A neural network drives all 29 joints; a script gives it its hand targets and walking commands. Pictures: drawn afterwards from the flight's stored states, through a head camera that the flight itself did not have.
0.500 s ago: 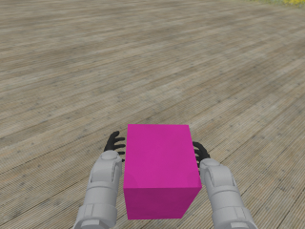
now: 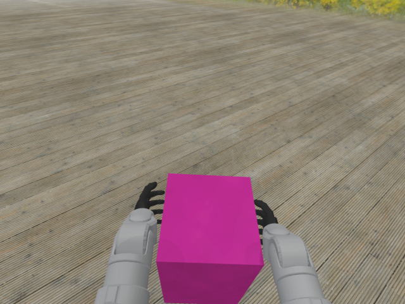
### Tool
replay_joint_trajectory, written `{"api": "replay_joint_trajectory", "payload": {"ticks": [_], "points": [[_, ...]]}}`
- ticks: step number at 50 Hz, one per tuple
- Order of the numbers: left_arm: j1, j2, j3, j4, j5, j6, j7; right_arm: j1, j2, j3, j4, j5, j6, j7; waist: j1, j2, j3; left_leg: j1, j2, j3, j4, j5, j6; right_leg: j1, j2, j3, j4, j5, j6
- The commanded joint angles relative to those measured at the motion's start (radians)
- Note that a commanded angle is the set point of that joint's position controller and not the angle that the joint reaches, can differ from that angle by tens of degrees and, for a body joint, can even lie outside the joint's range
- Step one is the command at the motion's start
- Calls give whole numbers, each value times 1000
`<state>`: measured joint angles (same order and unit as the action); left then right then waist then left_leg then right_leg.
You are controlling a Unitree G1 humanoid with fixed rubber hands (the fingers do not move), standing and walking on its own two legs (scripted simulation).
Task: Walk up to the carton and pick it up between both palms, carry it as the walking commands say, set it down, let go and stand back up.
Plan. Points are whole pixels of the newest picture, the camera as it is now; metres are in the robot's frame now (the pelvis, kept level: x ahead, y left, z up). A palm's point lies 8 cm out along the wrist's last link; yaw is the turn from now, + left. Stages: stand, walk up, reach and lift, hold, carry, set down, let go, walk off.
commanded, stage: reach and lift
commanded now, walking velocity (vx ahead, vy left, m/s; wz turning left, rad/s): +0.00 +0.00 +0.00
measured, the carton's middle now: (204, 243) +0.28 +0.00 -0.03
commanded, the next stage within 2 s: hold in 0.14 s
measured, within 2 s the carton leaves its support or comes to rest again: neither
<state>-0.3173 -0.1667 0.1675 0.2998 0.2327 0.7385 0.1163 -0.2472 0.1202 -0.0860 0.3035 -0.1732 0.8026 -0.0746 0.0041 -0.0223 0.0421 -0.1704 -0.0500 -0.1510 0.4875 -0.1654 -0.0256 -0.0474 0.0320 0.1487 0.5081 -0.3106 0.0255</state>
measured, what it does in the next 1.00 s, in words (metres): stands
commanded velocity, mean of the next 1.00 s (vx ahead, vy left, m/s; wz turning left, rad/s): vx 0.00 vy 0.00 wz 0.00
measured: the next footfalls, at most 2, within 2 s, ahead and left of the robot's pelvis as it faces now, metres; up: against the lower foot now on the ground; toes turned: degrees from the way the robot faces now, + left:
left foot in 1.98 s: +0.03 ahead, +0.10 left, +0.00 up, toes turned +13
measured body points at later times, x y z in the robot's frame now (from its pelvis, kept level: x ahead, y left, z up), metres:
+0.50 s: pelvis -0.01 +0.01 +0.00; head -0.05 +0.03 +0.44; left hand +0.31 +0.14 +0.04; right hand +0.29 -0.13 +0.03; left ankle +0.07 +0.13 -0.73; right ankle -0.01 -0.14 -0.73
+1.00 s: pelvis +0.00 +0.00 +0.00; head -0.04 +0.02 +0.45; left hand +0.31 +0.14 +0.04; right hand +0.28 -0.13 +0.02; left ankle +0.07 +0.13 -0.73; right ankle -0.01 -0.14 -0.73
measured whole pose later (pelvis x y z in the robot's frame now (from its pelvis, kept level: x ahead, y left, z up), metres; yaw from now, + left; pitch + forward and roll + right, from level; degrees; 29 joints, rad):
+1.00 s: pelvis +0.00 +0.00 +0.00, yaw -1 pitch -9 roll +0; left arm -0.29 -0.16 0.15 0.26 0.23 0.76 0.10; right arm -0.21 0.13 -0.07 0.26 -0.19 0.81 -0.07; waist 0.02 -0.03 0.06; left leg -0.16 -0.05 -0.14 0.47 -0.16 -0.02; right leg -0.04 0.03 0.16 0.49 -0.30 0.03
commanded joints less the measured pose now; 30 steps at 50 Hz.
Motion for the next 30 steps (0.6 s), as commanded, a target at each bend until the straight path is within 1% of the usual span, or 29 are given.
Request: {"api": "replay_joint_trajectory", "payload": {"ticks": [1, 2, 3, 4, 5, 8, 9, 15, 17, 18, 19, 22, 23, 26, 28, 30], "points": [[-461, -1139, -599, 35, -303, 4, -301, -958, 1000, 579, -326, 292, -146, 259, -6, 3, -347, 306, -43, 48, -40, 82, 16, -208, 47, -47, -152, 101, -40], [-472, -1145, -596, 40, -303, 4, -302, -975, 1001, 576, -325, 295, -148, 261, -3, 13, -354, 301, -42, 50, -40, 72, 15, -206, 46, -46, -151, 89, -42], [-488, -1151, -600, 38, -306, 1, -302, -983, 1003, 572, -319, 294, -149, 264, -11, 8, -356, 305, -42, 48, -36, 56, 16, -220, 45, -46, -152, 69, -43], [-497, -1150, -592, 39, -303, 1, -301, -993, 1008, 569, -310, 298, -148, 266, -4, 8, -352, 301, -40, 49, -36, 48, 17, -223, 46, -47, -152, 57, -43], [-516, -1159, -595, 40, -305, 0, -300, -1009, 1006, 562, -311, 297, -151, 268, -10, 15, -358, 300, -39, 50, -34, 31, 15, -228, 46, -48, -151, 38, -46], [-532, -1167, -583, 62, -299, 0, -299, -1040, 1008, 550, -296, 299, -154, 273, -8, 11, -353, 291, -37, 48, -32, -12, 18, -242, 45, -48, -154, -4, -47], [-542, -1171, -583, 67, -299, -2, -299, -1049, 1013, 547, -290, 300, -156, 275, -6, 18, -357, 288, -37, 49, -31, -26, 17, -246, 43, -48, -154, -16, -49], [-587, -1198, -574, 96, -299, -8, -298, -1094, 1011, 518, -255, 293, -163, 285, -16, 19, -373, 297, -27, 38, -33, -71, 13, -268, 44, -52, -151, -50, -52], [-590, -1200, -569, 105, -295, -11, -298, -1099, 1017, 514, -246, 290, -163, 288, -12, 17, -375, 300, -25, 39, -34, -67, 12, -268, 44, -53, -151, -47, -53], [-593, -1205, -574, 101, -301, -12, -298, -1094, 1021, 513, -243, 290, -163, 288, -18, 16, -380, 307, -25, 36, -32, -57, 11, -268, 44, -52, -150, -39, -53], [-589, -1205, -571, 105, -298, -13, -297, -1101, 1022, 516, -249, 293, -164, 288, -10, 19, -381, 303, -24, 36, -33, -48, 11, -262, 45, -55, -147, -30, -54], [-582, -1213, -578, 104, -303, -13, -297, -1087, 1016, 512, -249, 289, -164, 292, -18, 20, -393, 324, -18, 29, -36, -27, 7, -265, 47, -57, -147, -13, -55], [-579, -1213, -578, 97, -301, -12, -295, -1075, 1019, 510, -243, 289, -163, 293, -14, 31, -391, 325, -18, 30, -39, -17, 5, -262, 48, -58, -146, -3, -56], [-558, -1214, -586, 82, -302, -10, -295, -1048, 1021, 518, -254, 290, -160, 293, -13, 34, -399, 330, -19, 36, -39, 25, 2, -246, 51, -59, -145, 31, -55], [-547, -1215, -594, 75, -305, -8, -296, -1033, 1019, 521, -259, 290, -159, 292, -18, 37, -396, 337, -18, 32, -41, 43, 2, -241, 51, -57, -148, 45, -56], [-534, -1212, -600, 58, -305, -7, -296, -1022, 1019, 532, -278, 292, -159, 291, -12, 42, -408, 340, -20, 38, -40, 60, -1, -227, 53, -58, -147, 61, -56]]}}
